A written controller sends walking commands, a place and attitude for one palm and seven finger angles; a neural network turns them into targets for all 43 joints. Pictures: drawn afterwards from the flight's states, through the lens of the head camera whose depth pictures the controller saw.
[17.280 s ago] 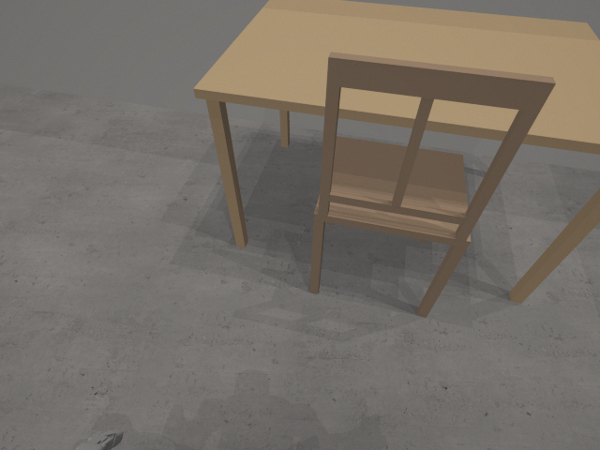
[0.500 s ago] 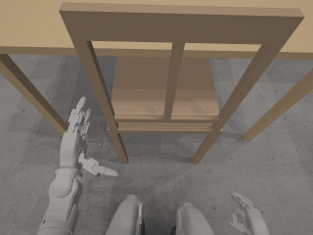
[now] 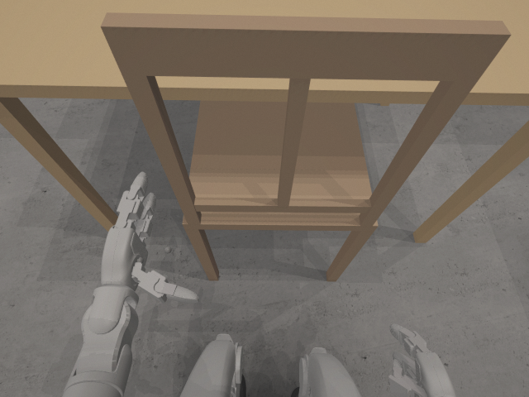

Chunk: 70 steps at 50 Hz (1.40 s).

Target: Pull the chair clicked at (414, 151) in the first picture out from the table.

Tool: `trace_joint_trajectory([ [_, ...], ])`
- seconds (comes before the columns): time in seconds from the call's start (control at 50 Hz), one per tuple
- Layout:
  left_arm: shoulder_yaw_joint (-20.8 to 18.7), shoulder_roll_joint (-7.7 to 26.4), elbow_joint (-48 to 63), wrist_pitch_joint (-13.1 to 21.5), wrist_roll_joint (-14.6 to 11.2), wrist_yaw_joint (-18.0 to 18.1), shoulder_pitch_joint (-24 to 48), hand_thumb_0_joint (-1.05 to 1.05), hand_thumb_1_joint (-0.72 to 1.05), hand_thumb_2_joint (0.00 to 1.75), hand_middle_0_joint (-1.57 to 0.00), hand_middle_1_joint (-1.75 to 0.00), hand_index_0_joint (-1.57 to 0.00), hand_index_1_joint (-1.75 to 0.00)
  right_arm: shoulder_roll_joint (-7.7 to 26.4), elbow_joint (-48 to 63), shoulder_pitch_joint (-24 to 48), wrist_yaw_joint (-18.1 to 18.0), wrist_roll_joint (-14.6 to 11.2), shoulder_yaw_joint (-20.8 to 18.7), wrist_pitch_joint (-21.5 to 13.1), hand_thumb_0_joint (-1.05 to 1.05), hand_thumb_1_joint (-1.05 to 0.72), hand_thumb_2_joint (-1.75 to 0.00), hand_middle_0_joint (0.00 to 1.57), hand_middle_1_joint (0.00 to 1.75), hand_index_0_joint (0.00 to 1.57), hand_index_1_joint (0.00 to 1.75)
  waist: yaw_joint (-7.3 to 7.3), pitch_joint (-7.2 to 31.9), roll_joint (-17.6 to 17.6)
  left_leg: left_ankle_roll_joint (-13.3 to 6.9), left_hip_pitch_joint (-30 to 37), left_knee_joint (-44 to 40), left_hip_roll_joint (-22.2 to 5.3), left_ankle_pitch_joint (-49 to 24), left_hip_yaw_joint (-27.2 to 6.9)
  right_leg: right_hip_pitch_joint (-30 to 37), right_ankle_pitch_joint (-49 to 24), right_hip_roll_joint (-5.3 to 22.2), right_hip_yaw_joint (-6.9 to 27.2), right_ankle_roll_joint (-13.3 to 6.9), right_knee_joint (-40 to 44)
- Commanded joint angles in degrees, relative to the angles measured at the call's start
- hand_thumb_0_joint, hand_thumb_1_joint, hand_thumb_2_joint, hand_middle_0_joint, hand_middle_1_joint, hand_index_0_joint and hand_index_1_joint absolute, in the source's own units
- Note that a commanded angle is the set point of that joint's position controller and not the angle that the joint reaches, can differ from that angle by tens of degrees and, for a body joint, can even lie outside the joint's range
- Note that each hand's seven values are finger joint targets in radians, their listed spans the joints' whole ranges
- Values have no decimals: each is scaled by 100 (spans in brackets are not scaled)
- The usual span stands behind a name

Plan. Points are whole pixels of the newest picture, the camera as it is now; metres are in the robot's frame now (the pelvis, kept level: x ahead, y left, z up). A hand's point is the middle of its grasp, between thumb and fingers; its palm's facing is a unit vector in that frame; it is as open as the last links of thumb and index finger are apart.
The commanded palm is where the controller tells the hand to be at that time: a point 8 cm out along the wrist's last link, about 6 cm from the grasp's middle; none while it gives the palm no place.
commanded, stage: aim the fingers beside a spindle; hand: left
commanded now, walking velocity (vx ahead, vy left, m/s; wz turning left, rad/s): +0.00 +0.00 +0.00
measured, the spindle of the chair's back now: (289, 154) +0.48 -0.02 +0.04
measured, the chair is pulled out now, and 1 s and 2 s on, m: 0.00 0.00 0.00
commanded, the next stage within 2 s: none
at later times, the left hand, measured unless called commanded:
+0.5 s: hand (166, 252) +0.31 +0.15 +0.03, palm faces +0.02 -1.00 -0.04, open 16.9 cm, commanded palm +0.30 +0.20 +0.02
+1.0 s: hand (173, 250) +0.33 +0.16 -0.01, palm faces +0.02 -1.00 -0.02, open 16.9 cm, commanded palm +0.30 +0.20 +0.02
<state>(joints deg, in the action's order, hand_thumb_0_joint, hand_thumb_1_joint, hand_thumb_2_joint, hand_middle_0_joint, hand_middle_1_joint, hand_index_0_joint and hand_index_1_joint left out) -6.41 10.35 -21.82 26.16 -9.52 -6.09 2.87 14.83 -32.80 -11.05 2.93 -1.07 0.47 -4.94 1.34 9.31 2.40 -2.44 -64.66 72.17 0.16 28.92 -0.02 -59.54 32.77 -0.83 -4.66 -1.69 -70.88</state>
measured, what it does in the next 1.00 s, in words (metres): stands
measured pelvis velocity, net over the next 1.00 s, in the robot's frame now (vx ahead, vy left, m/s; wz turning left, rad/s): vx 0.00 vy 0.00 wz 0.00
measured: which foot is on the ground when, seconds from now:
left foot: down 0.00-1.00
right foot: down 0.00-1.00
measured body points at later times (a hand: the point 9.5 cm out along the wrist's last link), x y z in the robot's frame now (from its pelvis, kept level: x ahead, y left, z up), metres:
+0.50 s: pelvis +0.00 +0.01 +0.00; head +0.11 +0.01 +0.44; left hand +0.30 +0.21 +0.04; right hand +0.16 -0.24 -0.10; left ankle +0.05 +0.09 -0.63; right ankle +0.01 -0.11 -0.63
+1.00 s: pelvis +0.00 +0.00 +0.00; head +0.11 +0.01 +0.43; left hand +0.32 +0.21 +0.00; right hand +0.16 -0.24 -0.11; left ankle +0.05 +0.09 -0.63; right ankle +0.01 -0.11 -0.63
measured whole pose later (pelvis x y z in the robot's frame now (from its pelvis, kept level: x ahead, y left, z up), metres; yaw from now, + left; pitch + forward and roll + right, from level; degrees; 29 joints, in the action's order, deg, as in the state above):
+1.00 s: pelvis +0.00 +0.00 +0.00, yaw +0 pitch +22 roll -3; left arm -5.8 10.3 -26.3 24.5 -9.4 -6.0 6.2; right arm 15.0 -32.8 -10.6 2.8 -1.7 1.1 -3.8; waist 1.5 8.9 2.5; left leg -2.6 -65.8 72.8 0.4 28.8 -0.4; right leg -60.4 32.8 -0.7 -5.0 -1.6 -71.4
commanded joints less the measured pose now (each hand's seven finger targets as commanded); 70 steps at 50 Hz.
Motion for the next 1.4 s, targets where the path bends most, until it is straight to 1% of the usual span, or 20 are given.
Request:
trace_joint_trajectory([
  [0.0,-273,770,1668,564,-109,-72,940,0,-50,30,-6,-8,-6,-8,832,819,-3,-129,13,-372,-295,0,-90,-90,20,30,20,30,23,2050,40,29,1682,-789,26,-1327,-364,923,-1374,15,369,-50,1029],
  [0.1,-232,864,2432,879,-56,184,879,0,-50,30,-6,-8,-6,-8,811,707,-102,-94,87,-367,-431,0,-90,-90,20,30,20,30,90,2494,374,102,2475,-777,-48,-2097,-570,753,-1711,-11,242,-58,917],
  [0.24,152,232,505,206,32,-55,717,0,-50,30,-6,-8,-6,-8,900,672,60,-108,-51,-340,-243,0,-90,-90,20,30,20,30,225,1362,-510,23,1310,-885,16,-642,-462,413,-691,10,231,-19,1112],
  [0.32,-229,720,1543,427,-50,-34,879,0,-50,30,-6,-8,-6,-8,868,862,34,-133,7,-370,-267,0,-90,-90,20,30,20,30,-60,2225,176,63,1865,-863,27,-1238,-451,741,-1136,25,285,-74,982],
  [0.4,-429,1053,2827,845,-44,365,658,0,-50,30,-6,-8,-6,-8,793,851,-118,-64,96,-372,-366,0,-90,-90,20,30,20,30,-127,2859,504,203,2745,-866,-53,-2320,-636,795,-1695,-28,193,-92,849],
  [0.48,110,385,1591,595,126,397,555,0,-50,30,-6,-8,-6,-8,785,692,1,-10,75,-338,-289,0,-90,-90,20,30,20,30,236,1719,-154,90,1894,-869,-66,-1377,-605,433,-1198,-38,161,-19,979],
  [0.56,329,82,269,203,115,-11,902,0,-50,30,-6,-8,-6,-8,907,665,93,-98,-90,-314,-179,0,-90,-90,20,30,20,30,323,1056,-627,2,1045,-877,30,-241,-441,274,-300,8,272,-20,1186],
  [0.6,139,316,508,236,9,-137,1242,0,-50,30,-6,-8,-6,-8,921,722,94,-154,-108,-322,-193,0,-90,-90,20,30,20,30,210,1297,-308,2,1200,-888,50,-266,-414,384,-288,28,336,-55,1211],
  [0.7,-257,1002,2861,836,-66,253,1148,0,-50,30,-6,-8,-6,-8,847,841,-151,-111,87,-363,-383,0,-90,-90,20,30,20,30,-113,3095,749,214,2999,-882,-49,-2252,-685,673,-1535,-7,189,-104,862],
  [0.78,-167,642,2028,725,100,565,656,0,-50,30,-6,-8,-6,-8,743,696,-41,-14,121,-345,-320,0,-90,-90,20,30,20,30,102,2364,66,139,2315,-810,-57,-2081,-591,678,-1707,-32,183,-33,867],
  [0.84,76,266,419,288,216,333,681,0,-50,30,-6,-8,-6,-8,843,590,3,-24,2,-322,-166,0,-90,-90,20,30,20,30,316,1259,-664,41,1250,-837,-11,-922,-471,386,-1017,-31,180,-6,1010],
  [0.88,233,89,4,99,129,57,738,0,-50,30,-6,-8,-6,-8,907,678,81,-58,-98,-309,-109,0,-90,-90,20,30,20,30,286,1047,-756,-1,1005,-894,45,-428,-389,427,-520,0,277,-14,1216],
  [0.96,45,485,1241,370,-89,-195,1299,0,-50,30,-6,-8,-6,-8,883,834,15,-154,-41,-364,-203,0,-90,-90,20,30,20,30,84,2085,-55,13,1636,-796,50,-1035,-374,822,-1059,32,378,-63,1116],
  [1.04,-251,943,3097,987,-88,293,866,0,-50,30,-6,-8,-6,-8,767,809,-190,-85,100,-356,-397,0,-90,-90,20,30,20,30,-119,3146,778,205,3126,-829,-41,-2720,-595,861,-1980,-13,231,-103,880],
  [1.12,-220,645,1715,736,163,558,439,0,-50,30,-6,-8,-6,-8,744,619,-107,-2,125,-361,-320,0,-90,-90,20,30,20,30,144,2099,-62,118,2144,-748,-58,-2203,-546,665,-1882,-35,196,-27,851],
  [1.16,46,277,492,382,231,352,480,0,-50,30,-6,-8,-6,-8,821,561,-16,-11,31,-339,-195,0,-90,-90,20,30,20,30,320,1259,-646,46,1233,-759,-3,-1121,-421,442,-1256,-36,204,0,975],
  [1.2,261,38,-3,164,179,54,635,0,-50,30,-6,-8,-6,-8,876,636,57,-45,-89,-325,-139,0,-90,-90,20,30,20,30,293,976,-677,10,1035,-848,52,-664,-368,417,-805,-2,262,-33,1141],
  [1.28,97,387,1099,293,-109,-256,1065,0,-50,30,-6,-8,-6,-8,894,847,27,-142,-61,-374,-190,0,-90,-90,20,30,20,30,73,2024,-209,2,1560,-802,68,-995,-357,877,-1059,34,383,-58,1159],
  [1.34,-304,1002,2709,814,-129,67,1292,0,-50,30,-6,-8,-6,-8,815,842,-111,-139,70,-366,-340,0,-90,-90,20,30,20,30,-67,3015,549,79,2587,-743,28,-2071,-481,1013,-1803,7,330,-81,948],
  [1.38,-455,1096,3011,1028,-54,378,889,0,-50,30,-6,-8,-6,-8,735,755,-159,-88,118,-342,-408,0,-90,-90,20,30,20,30,-123,3056,691,172,2887,-779,-18,-2579,-535,932,-2014,-20,266,-101,860],
])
